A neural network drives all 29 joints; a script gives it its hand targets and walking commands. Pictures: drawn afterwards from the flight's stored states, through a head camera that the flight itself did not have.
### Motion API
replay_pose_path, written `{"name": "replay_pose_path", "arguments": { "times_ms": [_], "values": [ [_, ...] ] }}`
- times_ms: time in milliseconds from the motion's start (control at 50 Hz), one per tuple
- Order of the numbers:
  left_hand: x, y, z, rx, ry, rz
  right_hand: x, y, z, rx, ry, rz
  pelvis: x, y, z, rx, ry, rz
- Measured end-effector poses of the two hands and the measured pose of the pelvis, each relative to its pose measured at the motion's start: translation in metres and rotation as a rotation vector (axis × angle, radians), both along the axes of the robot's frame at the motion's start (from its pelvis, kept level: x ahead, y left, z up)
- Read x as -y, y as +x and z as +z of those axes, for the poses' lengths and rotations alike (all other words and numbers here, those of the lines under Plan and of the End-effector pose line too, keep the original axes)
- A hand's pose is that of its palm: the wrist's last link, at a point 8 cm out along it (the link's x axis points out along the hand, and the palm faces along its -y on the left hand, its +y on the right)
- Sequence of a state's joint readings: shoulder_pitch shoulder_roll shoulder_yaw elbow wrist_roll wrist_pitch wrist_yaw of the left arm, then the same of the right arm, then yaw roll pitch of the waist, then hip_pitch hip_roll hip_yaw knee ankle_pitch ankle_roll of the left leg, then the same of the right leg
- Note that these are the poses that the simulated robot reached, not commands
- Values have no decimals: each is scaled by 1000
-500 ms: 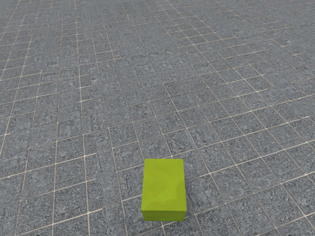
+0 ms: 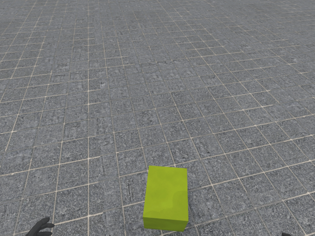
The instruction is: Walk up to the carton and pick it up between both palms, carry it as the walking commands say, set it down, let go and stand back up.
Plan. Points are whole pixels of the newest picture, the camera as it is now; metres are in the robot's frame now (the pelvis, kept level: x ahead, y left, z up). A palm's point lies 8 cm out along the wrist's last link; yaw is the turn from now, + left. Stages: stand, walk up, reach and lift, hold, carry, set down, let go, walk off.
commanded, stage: walk up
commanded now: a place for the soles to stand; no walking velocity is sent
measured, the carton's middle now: (165, 197) +0.47 -0.02 -0.66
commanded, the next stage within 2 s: reach and lift in 1.34 s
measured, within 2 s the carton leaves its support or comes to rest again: neither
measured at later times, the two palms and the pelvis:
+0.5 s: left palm out of the picture +0.11 +0.34 -0.08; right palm out of the picture +0.13 -0.32 -0.08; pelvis +0.01 +0.00 +0.00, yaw +2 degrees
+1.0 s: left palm out of the picture +0.10 +0.33 -0.08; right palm out of the picture +0.18 -0.30 -0.08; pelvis +0.02 +0.00 +0.01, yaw +5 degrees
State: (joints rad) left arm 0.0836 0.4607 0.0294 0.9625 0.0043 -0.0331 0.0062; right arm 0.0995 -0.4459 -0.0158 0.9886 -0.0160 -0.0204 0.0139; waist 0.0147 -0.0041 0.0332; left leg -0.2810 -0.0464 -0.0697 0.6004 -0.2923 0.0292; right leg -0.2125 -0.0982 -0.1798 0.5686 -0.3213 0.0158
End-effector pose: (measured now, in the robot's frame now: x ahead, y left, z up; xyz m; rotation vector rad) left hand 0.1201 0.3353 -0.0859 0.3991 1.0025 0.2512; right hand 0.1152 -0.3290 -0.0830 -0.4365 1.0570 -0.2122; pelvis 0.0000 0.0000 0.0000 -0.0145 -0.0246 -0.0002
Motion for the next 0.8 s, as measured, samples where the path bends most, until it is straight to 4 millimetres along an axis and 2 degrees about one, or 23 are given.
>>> {"name": "replay_pose_path", "arguments": {
  "times_ms": [240,460,680,800],
  "values": [
    [3,-9,0,-44,-12,23,-7,4,0,-22,19,0,0,4,7,-3,-4,12],
    [-8,-6,3,-25,9,43,-7,15,-1,-14,6,26,-2,6,3,-10,-4,32],
    [-20,-14,0,-25,21,72,-14,26,-3,0,-3,65,-7,8,-3,-11,1,50],
    [-6,-19,2,-27,3,82,-17,31,-4,-8,17,79,-1,13,2,-14,8,81]
  ]
}}
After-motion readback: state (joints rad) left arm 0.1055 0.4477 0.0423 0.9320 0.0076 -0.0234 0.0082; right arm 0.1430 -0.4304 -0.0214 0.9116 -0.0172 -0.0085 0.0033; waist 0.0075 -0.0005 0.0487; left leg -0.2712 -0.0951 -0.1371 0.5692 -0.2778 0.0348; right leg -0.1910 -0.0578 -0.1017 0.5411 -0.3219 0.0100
